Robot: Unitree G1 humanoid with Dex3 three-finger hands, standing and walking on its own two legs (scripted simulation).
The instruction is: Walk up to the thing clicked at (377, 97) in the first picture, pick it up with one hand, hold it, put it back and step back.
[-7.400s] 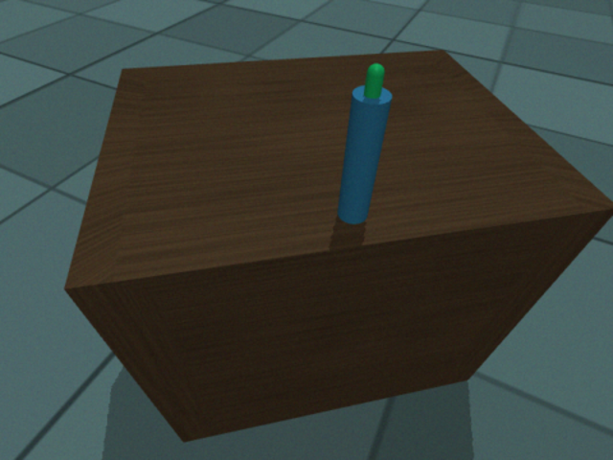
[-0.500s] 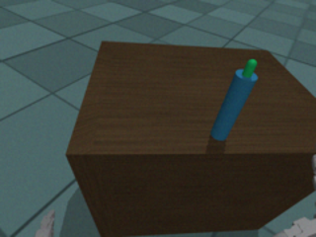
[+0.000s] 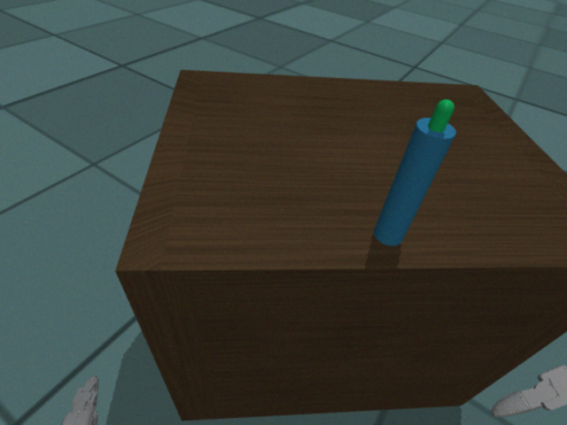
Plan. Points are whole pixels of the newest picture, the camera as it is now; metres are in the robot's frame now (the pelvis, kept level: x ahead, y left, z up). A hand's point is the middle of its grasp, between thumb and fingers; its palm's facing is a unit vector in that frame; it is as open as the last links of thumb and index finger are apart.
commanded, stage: rise first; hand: right
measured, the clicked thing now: (413, 179) +0.44 -0.21 +0.15
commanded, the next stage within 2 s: go down in 0.24 s
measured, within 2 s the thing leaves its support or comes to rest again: neither
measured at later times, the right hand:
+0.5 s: hand (555, 307) +0.20 -0.25 +0.20, palm faces +0.43 +0.80 -0.43, open 17.3 cm
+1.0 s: hand out of the picture +0.27 -0.32 +0.20, palm faces +0.32 +0.90 -0.29, open 17.3 cm
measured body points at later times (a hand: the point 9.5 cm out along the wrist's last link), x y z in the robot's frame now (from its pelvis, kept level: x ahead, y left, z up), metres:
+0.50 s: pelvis +0.01 +0.00 +0.00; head +0.00 +0.02 +0.45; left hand +0.17 +0.26 -0.09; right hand +0.17 -0.29 +0.22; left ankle +0.00 +0.12 -0.74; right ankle +0.01 -0.13 -0.74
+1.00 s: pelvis +0.01 +0.00 +0.00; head -0.01 +0.01 +0.45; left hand +0.17 +0.25 -0.09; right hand +0.25 -0.37 +0.22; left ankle +0.00 +0.12 -0.74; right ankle +0.01 -0.13 -0.74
